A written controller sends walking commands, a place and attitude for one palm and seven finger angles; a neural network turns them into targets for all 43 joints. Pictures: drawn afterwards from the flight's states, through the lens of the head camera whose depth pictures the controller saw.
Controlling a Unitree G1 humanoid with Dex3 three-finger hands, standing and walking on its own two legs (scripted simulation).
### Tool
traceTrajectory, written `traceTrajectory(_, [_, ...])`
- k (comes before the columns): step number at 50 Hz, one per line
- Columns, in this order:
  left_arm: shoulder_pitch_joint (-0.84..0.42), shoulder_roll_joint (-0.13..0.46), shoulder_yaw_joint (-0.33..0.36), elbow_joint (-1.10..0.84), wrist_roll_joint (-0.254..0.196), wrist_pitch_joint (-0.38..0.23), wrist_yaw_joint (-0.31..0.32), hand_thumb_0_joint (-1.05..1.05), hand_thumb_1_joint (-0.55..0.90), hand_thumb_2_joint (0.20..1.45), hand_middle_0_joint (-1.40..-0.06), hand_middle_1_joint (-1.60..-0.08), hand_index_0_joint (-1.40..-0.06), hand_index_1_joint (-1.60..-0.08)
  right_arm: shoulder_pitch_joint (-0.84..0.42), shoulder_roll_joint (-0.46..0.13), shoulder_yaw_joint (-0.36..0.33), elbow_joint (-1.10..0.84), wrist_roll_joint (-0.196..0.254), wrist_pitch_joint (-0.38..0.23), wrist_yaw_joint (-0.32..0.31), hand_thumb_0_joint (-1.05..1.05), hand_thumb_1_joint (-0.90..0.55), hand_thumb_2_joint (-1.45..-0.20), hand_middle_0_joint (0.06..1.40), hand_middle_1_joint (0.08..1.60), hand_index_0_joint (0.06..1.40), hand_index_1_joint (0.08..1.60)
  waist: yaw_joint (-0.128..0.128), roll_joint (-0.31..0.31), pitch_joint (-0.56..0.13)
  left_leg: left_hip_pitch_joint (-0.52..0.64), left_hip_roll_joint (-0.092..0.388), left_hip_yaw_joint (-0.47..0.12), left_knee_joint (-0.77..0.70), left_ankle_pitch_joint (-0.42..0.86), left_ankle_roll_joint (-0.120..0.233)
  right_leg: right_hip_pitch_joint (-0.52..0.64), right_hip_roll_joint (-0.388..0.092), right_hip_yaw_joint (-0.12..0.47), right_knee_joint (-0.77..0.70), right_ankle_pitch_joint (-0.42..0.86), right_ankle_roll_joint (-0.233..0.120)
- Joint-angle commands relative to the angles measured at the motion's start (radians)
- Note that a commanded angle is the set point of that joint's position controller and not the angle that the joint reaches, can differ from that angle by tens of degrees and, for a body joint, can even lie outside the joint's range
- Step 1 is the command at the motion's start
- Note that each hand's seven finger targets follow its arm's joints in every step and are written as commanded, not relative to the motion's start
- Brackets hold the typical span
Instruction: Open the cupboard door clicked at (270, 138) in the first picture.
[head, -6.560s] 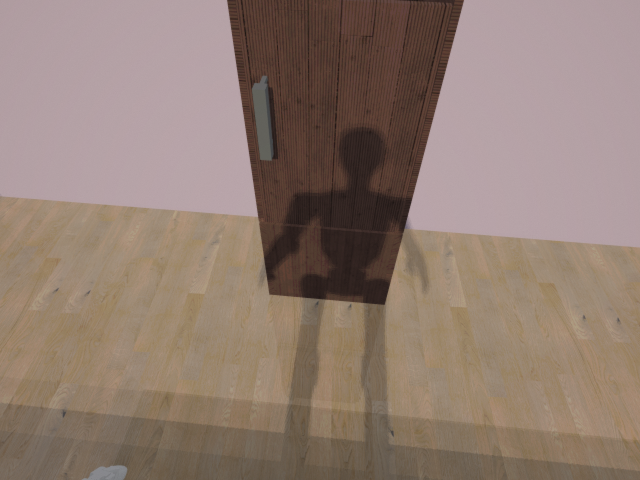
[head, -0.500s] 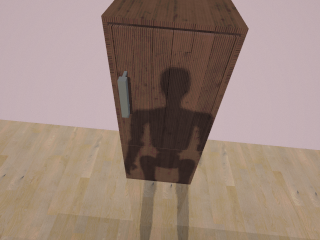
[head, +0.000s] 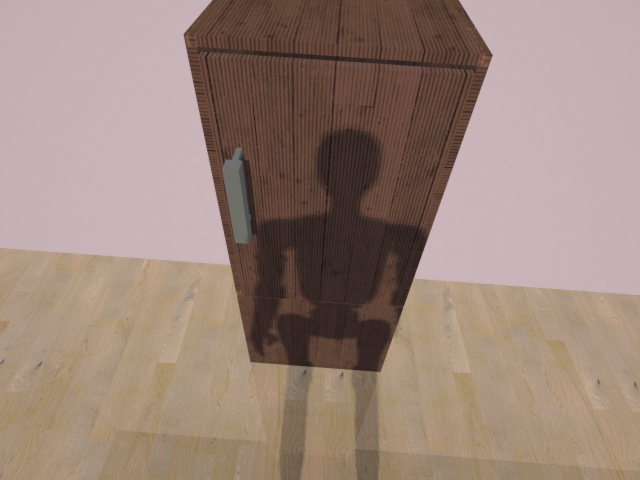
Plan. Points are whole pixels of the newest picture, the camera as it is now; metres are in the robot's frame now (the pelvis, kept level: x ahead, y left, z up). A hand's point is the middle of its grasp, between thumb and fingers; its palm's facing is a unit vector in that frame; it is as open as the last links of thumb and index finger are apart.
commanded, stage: come to a stop and stand still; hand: left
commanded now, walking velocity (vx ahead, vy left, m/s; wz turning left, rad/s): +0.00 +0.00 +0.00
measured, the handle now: (240, 196) +0.57 +0.18 +0.01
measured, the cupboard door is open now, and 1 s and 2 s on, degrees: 0 0 0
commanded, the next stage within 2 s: look again from close up in 0.88 s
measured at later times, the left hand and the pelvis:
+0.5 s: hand out of the picture +0.02 +0.15 -0.17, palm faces +0.04 -0.98 -0.18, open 7.3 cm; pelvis +0.01 -0.02 +0.00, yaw +1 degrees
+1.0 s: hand out of the picture -0.04 +0.13 -0.18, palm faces +0.05 -0.99 -0.14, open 7.3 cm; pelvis -0.01 -0.02 +0.00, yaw +1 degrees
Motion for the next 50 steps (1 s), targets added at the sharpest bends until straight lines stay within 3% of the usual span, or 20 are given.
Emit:
traceTrajectory(1, [0.045, 0.094, 0.020, -0.047, -0.009, -0.014, -0.002, 0.000, 0.900, 0.900, -0.200, -0.300, -0.200, -0.300, 0.046, -0.104, -0.011, -0.092, -0.002, -0.031, -0.011, 0.000, -0.900, -0.900, 0.200, 0.300, 0.200, 0.300, -0.011, 0.070, -0.002, -0.064, 0.152, -0.177, -0.111, 0.044, -0.031, 0.007, -0.053, 0.053, -0.026, -0.001, -0.059])
traceTrajectory(3, [0.044, 0.081, 0.021, -0.052, -0.007, -0.009, -0.005, 0.000, 0.900, 0.900, -0.200, -0.300, -0.200, -0.300, 0.050, -0.102, -0.011, -0.099, -0.002, -0.031, -0.014, 0.000, -0.900, -0.900, 0.200, 0.300, 0.200, 0.300, -0.005, 0.054, 0.048, -0.103, 0.152, -0.182, -0.130, 0.033, -0.024, 0.005, -0.050, 0.048, -0.024, 0.020, -0.057])
traceTrajectory(8, [0.055, 0.068, 0.025, -0.052, -0.014, -0.016, -0.002, 0.000, 0.900, 0.900, -0.200, -0.300, -0.200, -0.300, 0.077, -0.082, -0.009, -0.078, 0.001, -0.040, -0.019, 0.000, -0.900, -0.900, 0.200, 0.300, 0.200, 0.300, -0.004, -0.018, 0.028, -0.048, 0.135, -0.145, -0.106, 0.167, -0.023, 0.029, -0.066, 0.065, -0.043, 0.120, -0.055])
traceTrajectory(11, [0.053, 0.067, 0.027, -0.052, -0.016, -0.019, 0.000, 0.000, 0.900, 0.900, -0.200, -0.300, -0.200, -0.300, 0.078, -0.079, -0.009, -0.062, 0.001, -0.042, -0.021, 0.000, -0.900, -0.900, 0.200, 0.300, 0.200, 0.300, -0.003, -0.032, 0.024, -0.023, 0.131, -0.135, -0.103, 0.199, -0.024, 0.036, -0.073, 0.074, -0.052, 0.156, -0.055])
traceTrajectory(16, [0.041, 0.075, 0.033, -0.057, -0.016, -0.014, 0.000, 0.000, 0.900, 0.900, -0.200, -0.300, -0.200, -0.300, 0.065, -0.075, -0.010, -0.044, 0.001, -0.038, -0.020, 0.000, -0.900, -0.900, 0.200, 0.300, 0.200, 0.300, 0.003, 0.005, 0.054, -0.039, 0.128, -0.129, -0.125, 0.155, -0.027, 0.043, -0.075, 0.077, -0.074, 0.127, -0.058])
traceTrajectory(28, [0.025, 0.090, 0.034, -0.066, -0.014, -0.011, -0.005, 0.000, 0.900, 0.900, -0.200, -0.300, -0.200, -0.300, 0.045, -0.073, -0.012, -0.020, 0.001, -0.025, -0.015, 0.000, -0.900, -0.900, 0.200, 0.300, 0.200, 0.300, 0.002, 0.000, 0.065, -0.037, 0.126, -0.127, -0.150, 0.061, -0.036, 0.031, -0.079, 0.090, -0.133, 0.039, -0.058])
traceTrajectory(45, [0.073, 0.051, 0.031, -0.046, -0.012, -0.005, -0.006, 0.000, 0.900, 0.900, -0.200, -0.300, -0.200, -0.300, 0.078, -0.054, -0.013, -0.001, 0.001, -0.018, -0.015, 0.000, -0.900, -0.900, 0.200, 0.300, 0.200, 0.300, 0.004, 0.023, 0.092, -0.076, 0.135, -0.147, -0.206, -0.078, -0.038, 0.006, -0.067, 0.081, -0.142, -0.022, -0.056])
traceTrajectory(50, [0.086, 0.040, 0.032, -0.042, -0.013, -0.007, -0.005, 0.000, 0.900, 0.900, -0.200, -0.300, -0.200, -0.300, 0.092, -0.042, -0.014, 0.005, 0.001, -0.017, -0.016, 0.000, -0.900, -0.900, 0.200, 0.300, 0.200, 0.300, 0.004, 0.009, 0.084, -0.072, 0.131, -0.144, -0.197, -0.069, -0.038, 0.004, -0.067, 0.086, -0.143, -0.028, -0.057])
